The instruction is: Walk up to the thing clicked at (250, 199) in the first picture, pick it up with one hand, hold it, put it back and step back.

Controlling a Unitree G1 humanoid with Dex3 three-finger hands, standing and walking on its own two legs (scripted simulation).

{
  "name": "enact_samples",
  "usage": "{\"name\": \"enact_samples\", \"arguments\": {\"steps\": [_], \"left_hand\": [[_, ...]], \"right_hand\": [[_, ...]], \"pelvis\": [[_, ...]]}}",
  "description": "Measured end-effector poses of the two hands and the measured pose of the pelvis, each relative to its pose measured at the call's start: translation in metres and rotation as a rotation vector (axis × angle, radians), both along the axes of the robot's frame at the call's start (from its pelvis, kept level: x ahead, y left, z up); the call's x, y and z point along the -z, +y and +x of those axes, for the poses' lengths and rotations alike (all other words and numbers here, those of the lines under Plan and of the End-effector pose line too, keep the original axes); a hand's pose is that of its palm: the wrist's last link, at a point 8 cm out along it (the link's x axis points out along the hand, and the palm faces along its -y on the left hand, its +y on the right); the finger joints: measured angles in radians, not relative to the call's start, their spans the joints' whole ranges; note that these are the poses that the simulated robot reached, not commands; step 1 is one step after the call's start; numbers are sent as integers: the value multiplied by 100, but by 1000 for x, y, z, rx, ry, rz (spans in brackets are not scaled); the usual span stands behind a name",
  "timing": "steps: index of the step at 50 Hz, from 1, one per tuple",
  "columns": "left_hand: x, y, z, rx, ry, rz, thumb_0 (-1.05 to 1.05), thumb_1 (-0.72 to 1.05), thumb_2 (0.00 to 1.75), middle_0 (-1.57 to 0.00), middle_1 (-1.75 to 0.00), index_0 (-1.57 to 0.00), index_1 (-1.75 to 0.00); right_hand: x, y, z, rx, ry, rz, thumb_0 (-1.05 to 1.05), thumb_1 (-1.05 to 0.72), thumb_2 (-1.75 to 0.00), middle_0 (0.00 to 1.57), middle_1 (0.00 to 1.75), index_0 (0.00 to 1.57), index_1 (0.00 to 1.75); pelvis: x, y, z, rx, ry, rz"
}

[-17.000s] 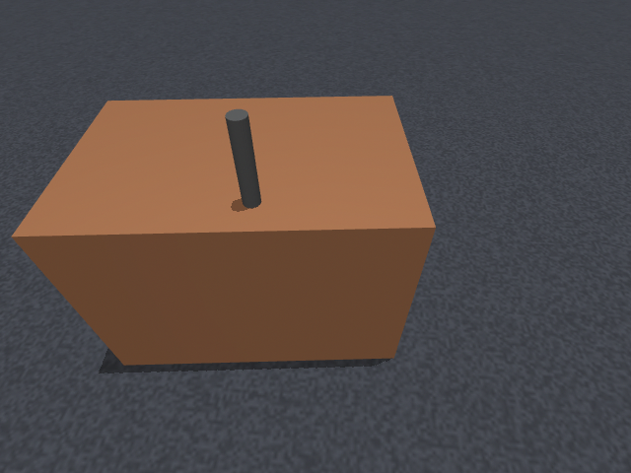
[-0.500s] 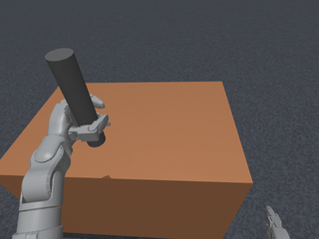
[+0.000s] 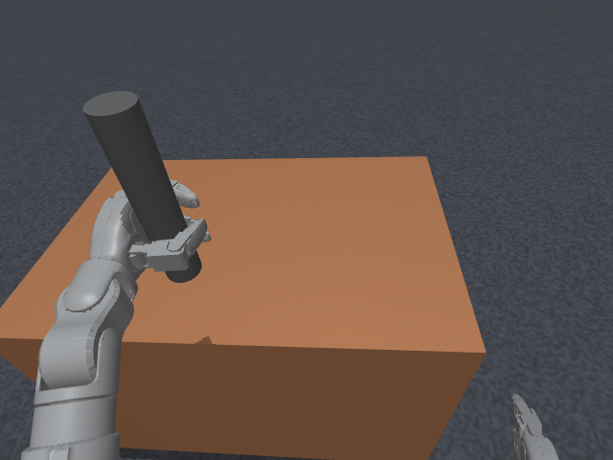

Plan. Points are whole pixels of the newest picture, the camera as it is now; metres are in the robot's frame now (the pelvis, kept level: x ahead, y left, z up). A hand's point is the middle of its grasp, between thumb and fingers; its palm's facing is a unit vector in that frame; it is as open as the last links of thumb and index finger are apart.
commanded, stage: hold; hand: left
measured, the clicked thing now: (155, 203) +0.33 +0.18 +0.24
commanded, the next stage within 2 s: crouch in 0.48 s
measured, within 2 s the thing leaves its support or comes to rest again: neither
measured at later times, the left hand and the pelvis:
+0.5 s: hand (174, 230) +0.33 +0.17 +0.20, palm faces -0.01 -1.00 -0.03, open 5.8 cm; pelvis +0.00 +0.00 +0.00, yaw +0 degrees
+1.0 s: hand (207, 236) +0.37 +0.15 +0.14, palm faces +0.00 -1.00 -0.01, open 5.8 cm; pelvis -0.01 +0.00 +0.00, yaw +0 degrees
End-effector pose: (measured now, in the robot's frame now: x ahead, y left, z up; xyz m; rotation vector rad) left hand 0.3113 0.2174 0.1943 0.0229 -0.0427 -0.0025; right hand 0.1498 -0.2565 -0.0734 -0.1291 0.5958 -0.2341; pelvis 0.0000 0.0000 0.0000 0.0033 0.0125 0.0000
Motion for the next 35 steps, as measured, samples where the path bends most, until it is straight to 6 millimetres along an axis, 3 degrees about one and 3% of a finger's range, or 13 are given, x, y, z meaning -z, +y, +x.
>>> {"name": "enact_samples", "arguments": {"steps": [10, 24, 35], "left_hand": [[8, 0, -4, 5, 21, 4, 1, 8, 118, -98, -115, -98, -115], [-3, 6, 0, 1, 4, 11, 1, 8, 117, -98, -116, -98, -116], [3, -3, 1, 24, 15, 7, 1, 8, 117, -98, -116, -98, -116]], "right_hand": [[2, 1, 2, -1, 11, 0, -2, 54, -5, 6, 5, 6, 5], [0, 3, 4, 3, -2, 0, -2, 54, -5, 6, 5, 6, 5], [0, 7, 0, -10, 3, 5, -2, 55, -5, 6, 5, 6, 5]], "pelvis": [[0, 1, 1, 0, 1, -1], [0, 3, 1, -1, -3, -2], [0, 5, 0, 5, -1, -2]]}}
